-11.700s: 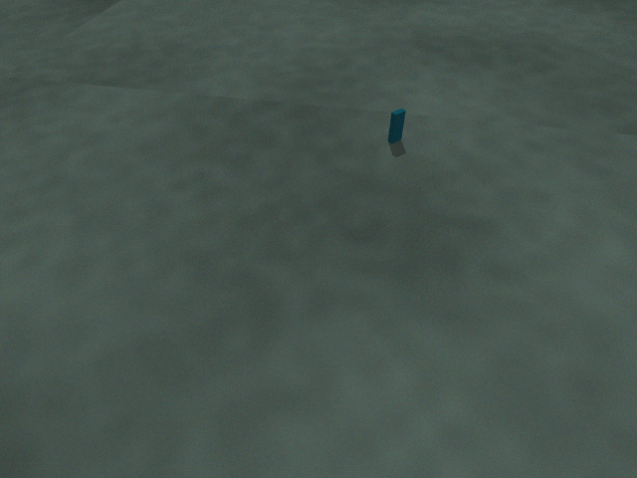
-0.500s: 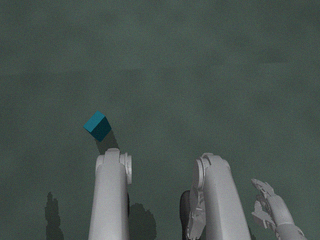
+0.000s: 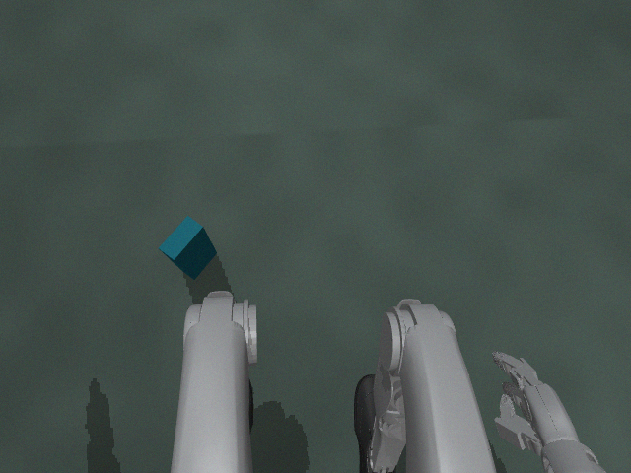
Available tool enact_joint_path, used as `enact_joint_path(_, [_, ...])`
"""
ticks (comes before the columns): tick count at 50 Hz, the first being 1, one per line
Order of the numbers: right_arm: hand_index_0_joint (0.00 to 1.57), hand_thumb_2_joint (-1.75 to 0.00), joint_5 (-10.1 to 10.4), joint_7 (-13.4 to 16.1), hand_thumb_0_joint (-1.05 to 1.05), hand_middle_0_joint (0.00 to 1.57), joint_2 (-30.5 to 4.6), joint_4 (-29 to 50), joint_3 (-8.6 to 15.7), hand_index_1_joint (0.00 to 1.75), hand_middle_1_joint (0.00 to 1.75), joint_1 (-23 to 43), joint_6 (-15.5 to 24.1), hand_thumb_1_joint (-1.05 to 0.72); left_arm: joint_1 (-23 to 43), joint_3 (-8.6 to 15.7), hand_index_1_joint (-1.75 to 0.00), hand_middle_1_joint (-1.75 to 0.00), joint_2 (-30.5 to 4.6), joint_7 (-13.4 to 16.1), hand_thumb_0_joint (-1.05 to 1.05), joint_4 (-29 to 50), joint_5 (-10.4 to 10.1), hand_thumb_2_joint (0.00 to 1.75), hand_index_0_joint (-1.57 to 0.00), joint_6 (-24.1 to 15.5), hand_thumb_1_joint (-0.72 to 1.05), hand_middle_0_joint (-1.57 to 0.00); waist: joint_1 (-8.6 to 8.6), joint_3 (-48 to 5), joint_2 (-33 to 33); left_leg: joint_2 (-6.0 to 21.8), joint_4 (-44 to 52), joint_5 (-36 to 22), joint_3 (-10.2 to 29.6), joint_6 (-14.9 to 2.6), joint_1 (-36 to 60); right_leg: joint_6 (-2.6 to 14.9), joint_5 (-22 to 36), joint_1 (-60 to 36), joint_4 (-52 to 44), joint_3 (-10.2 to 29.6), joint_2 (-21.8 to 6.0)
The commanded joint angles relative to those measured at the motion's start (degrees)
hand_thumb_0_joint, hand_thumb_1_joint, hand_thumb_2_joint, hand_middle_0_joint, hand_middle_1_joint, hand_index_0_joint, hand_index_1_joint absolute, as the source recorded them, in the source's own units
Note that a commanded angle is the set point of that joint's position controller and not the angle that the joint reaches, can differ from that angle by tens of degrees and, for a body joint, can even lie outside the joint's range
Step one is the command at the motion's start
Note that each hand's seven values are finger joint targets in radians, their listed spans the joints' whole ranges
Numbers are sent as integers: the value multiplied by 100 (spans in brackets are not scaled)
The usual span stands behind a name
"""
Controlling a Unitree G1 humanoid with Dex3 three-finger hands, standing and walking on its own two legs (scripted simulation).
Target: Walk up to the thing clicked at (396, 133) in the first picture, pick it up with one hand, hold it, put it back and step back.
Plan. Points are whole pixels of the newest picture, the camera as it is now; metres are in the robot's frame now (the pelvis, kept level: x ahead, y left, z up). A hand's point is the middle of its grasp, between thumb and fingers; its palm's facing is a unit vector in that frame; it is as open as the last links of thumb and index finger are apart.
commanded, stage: approach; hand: left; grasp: from the side
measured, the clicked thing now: (191, 251) +0.42 +0.24 -0.31
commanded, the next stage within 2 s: close in in 0.36 s
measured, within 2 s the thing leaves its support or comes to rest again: neither
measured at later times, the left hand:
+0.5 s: hand (108, 273) +0.35 +0.34 -0.21, palm faces +0.16 -0.99 +0.03, open 17.3 cm
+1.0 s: hand (163, 269) +0.37 +0.27 -0.25, palm faces +0.18 -0.98 +0.01, open 17.5 cm
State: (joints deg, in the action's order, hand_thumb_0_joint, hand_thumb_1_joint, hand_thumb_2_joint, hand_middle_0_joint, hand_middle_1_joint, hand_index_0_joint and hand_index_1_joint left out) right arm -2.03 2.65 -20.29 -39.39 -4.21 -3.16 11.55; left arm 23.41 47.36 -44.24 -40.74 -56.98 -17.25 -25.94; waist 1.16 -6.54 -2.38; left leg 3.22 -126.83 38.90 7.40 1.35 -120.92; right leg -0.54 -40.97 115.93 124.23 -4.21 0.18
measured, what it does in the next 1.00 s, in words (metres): lowers itself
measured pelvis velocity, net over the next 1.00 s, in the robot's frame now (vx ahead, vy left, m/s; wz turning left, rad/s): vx -0.02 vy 0.02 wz -0.14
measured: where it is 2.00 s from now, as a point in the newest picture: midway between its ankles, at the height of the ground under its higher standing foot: (304, 454)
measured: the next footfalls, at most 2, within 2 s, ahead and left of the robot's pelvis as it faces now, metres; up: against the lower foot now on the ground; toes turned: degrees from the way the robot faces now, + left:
none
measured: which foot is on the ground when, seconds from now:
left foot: down 0.00-1.00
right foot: down 0.00-1.00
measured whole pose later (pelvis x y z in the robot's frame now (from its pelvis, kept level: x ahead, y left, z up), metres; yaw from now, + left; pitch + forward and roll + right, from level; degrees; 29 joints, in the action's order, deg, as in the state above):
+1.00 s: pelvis -0.02 +0.02 -0.12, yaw -8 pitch +14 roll -13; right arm -16.8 -7.2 -20.6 -37.1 -20.5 8.9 3.5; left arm 25.5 30.5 -36.4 -15.1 -71.2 -12.2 -59.1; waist 8.8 10.8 -11.4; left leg 2.0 -152.1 39.9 18.9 1.6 -128.5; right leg -3.2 -38.7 119.8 142.1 -11.1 3.9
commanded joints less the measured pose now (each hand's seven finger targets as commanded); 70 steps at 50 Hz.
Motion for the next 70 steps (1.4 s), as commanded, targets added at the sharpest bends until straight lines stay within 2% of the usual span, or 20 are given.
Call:
enact_joint_path(1, [20, -91, -72, 37, 0, 20, -1181, 334, 398, 30, 30, -367, 287, -92, 867, 78, -10, -8, -1286, -270, 0, 258, -391, 5, -5, -750, -54, -7, 125, -2630, 630, -90, 1081, -524, -313, -270, 1941, 274, 580, -1083, -1065, -201, 214])
enact_joint_path(6, [20, -91, -265, -25, 0, 20, -1274, 270, 252, 30, 30, -316, 344, -92, 1387, -149, -9, -7, -1165, -336, 0, 135, -442, 5, -5, -1354, -52, -7, 212, -2893, 842, -56, 601, -741, -275, -200, 2055, 279, 815, -1001, -673, -291, 245])
enact_joint_path(8, [20, -91, -354, -59, 0, 20, -1335, 280, 219, 30, 30, -246, 310, -92, 1443, 73, -10, -8, -1557, -261, 0, 525, -370, 6, -5, -1573, -51, -7, 5, -3306, 1158, -39, 454, -959, -269, -154, 2302, 293, 939, -1053, -466, -311, 254])
enact_joint_path(12, [20, -91, -511, -149, 0, 20, -1408, 306, 75, 30, 30, 46, 181, -93, 1001, -27, -10, -8, -1446, -46, 0, 110, -177, 8, -4, -1835, -51, -6, -16, -2824, 1355, -4, 330, -700, -230, -95, 2059, 311, 720, -743, -155, -457, 302])
enact_joint_path(16, [20, -91, -667, -203, 0, 20, -1576, 323, -109, 30, 30, 233, -10, -94, 745, 471, -10, -8, -2140, 133, 0, 361, -164, 7, -4, -2212, -50, -7, -127, -3021, 1743, 36, 103, -995, -197, -60, 2180, 295, 1002, -990, 135, -554, 344])
enact_joint_path(19, [20, -91, -778, -279, 0, 20, -1545, 365, -323, 30, 30, 468, -51, -94, 922, -291, -11, -9, -1064, 74, 0, 135, -277, 9, -4, -2410, -49, -7, 380, -2726, 1550, 74, -132, -979, -27, -49, 2077, 265, 1086, -895, 294, -710, 371])
enact_joint_path(20, [20, -91, -820, -274, 0, 20, -1656, 415, -340, 30, 30, 547, -70, -94, 1139, -21, -11, -9, -1515, 130, 0, 226, -275, 8, -4, -2508, -50, -6, 380, -2776, 1684, 89, -225, -1034, 6, -51, 2118, 258, 1178, -933, 340, -725, 376])
enact_joint_path(22, [20, -91, -884, -284, 0, 20, -1696, 356, -441, 30, 30, 575, -130, -93, 1085, -328, -10, -9, -1235, 162, 0, -433, -262, 8, -4, -2573, -48, -6, 607, -2553, 1593, 110, -376, -894, 79, -64, 1974, 248, 1119, -829, 407, -794, 390])
enact_joint_path(23, [20, -91, -917, -316, 0, 20, -1666, 430, -506, 30, 30, 647, -138, -93, 1354, -697, -10, -9, -826, 165, 0, -451, -288, 8, -4, -2645, -50, -6, 764, -2490, 1416, 126, -456, -783, 136, -70, 1928, 235, 1072, -744, 400, -852, 412])
enact_joint_path(24, [20, -91, -960, -321, 0, 20, -1734, 344, -525, 30, 30, 602, -167, -94, 1227, -580, -8, -7, -929, 212, 0, -637, -292, 3, -5, -2686, -58, -6, 790, -2449, 1410, 124, -514, -823, 161, -61, 1959, 222, 1135, -817, 412, -889, 413])
enact_joint_path(26, [20, -91, -1021, -382, 0, 20, -1704, 381, -662, 30, 30, 715, -219, -93, 1296, -792, -8, -8, -820, 341, 0, -810, -284, 3, -6, -2789, -61, -6, 769, -2174, 1433, 119, -559, -699, 190, -49, 1797, 221, 1045, -747, 432, -940, 436])
enact_joint_path(28, [20, -91, -1086, -430, 0, 20, -1753, 401, -730, 30, 30, 810, -277, -94, 1244, -740, -9, -9, -923, 574, 0, -871, -216, 2, -7, -2913, -61, -7, 697, -2130, 1541, 118, -600, -696, 213, -17, 1841, 210, 1058, -748, 517, -996, 426])
enact_joint_path(34, [20, -90, -1255, -617, 0, 20, -1827, 453, -832, 30, 30, 996, -471, -93, 921, -575, -11, -12, -972, 1512, 0, -665, 121, 5, -8, -3301, -61, -7, 532, -1841, 1916, 110, -527, -654, 277, 65, 1846, 209, 1087, -743, 690, -1138, 451])
enact_joint_path(38, [20, -91, -1373, -736, 0, 20, -1746, 535, -866, 30, 30, 1100, -567, -94, 1015, -1120, -11, -12, -375, 1968, 0, -489, 346, 6, -7, -3463, -61, -7, 772, -1690, 1831, 111, -598, -625, 322, 57, 1722, 185, 1168, -775, 669, -1165, 469])
enact_joint_path(40, [20, -91, -1409, -757, 0, 20, -1835, 497, -823, 30, 30, 1056, -640, -94, 928, -1027, -10, -11, -603, 2170, 0, -403, 462, 6, -6, -3528, -61, -6, 789, -1684, 1951, 109, -567, -603, 334, 68, 1728, 188, 1190, -799, 701, -1190, 464])
enact_joint_path(41, [20, -91, -1427, -785, 0, 20, -1831, 493, -854, 30, 30, 1090, -664, -94, 1043, -1295, -9, -10, -399, 2212, 0, -428, 479, 6, -7, -3566, -60, -6, 947, -1597, 1924, 87, -598, -513, 371, 62, 1625, 184, 1172, -754, 712, -1211, 464])
enact_joint_path(44, [20, -91, -1472, -846, 0, 20, -1813, 495, -907, 30, 30, 1082, -721, -94, 1187, -1605, -9, -10, -134, 2409, 0, -445, 474, 6, -6, -3649, -57, -5, 1100, -1553, 1640, 61, -701, -374, 402, 23, 1484, 151, 1159, -840, 611, -1235, 494])
enact_joint_path(48, [20, -90, -1486, -899, 0, 20, -1842, 544, -978, 30, 30, 1123, -770, -92, 1341, -1792, -8, -9, -46, 2609, 0, -658, 471, 8, -6, -3747, -53, -5, 1208, -1372, 1435, 26, -705, -66, 466, -13, 1320, 130, 946, -760, 565, -1311, 516])
enact_joint_path(60, [20, -91, -1613, -991, 0, 20, -1912, 705, -1204, 30, 30, 1278, -943, -92, 1096, -1575, -7, -7, -432, 3082, 0, -966, 686, 12, -3, -4094, -45, -3, 1084, -1197, 1554, 44, -688, -149, 490, 14, 1343, 156, 1001, -961, 603, -1371, 570])
enact_joint_path(70, [20, -91, -1674, -1040, 0, 20, -1950, 560, -1215, 30, 30, 1179, -978, -92, 1194, -1996, -8, -7, -79, 3420, 0, -679, 761, 14, -4, -4152, -43, -5, 1323, -1374, 1798, 71, -703, -639, 658, 92, 1725, 141, 1491, -1063, 722, -1478, 570])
